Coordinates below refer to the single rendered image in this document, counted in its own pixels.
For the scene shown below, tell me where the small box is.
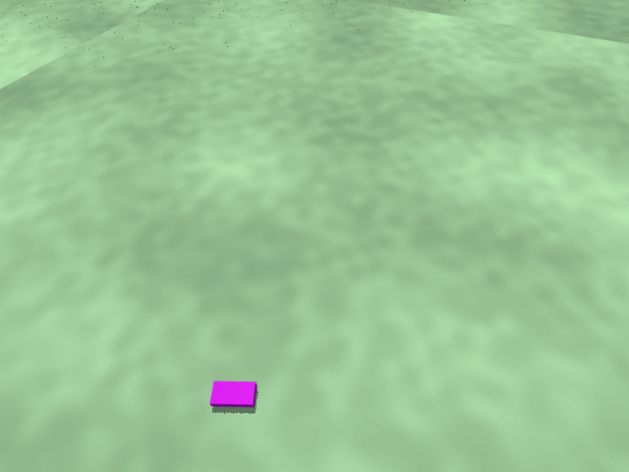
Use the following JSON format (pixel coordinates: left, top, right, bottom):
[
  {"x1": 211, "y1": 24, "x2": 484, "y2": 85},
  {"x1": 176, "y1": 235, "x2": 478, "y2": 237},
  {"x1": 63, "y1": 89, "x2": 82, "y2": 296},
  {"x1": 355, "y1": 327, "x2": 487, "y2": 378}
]
[{"x1": 209, "y1": 382, "x2": 257, "y2": 407}]

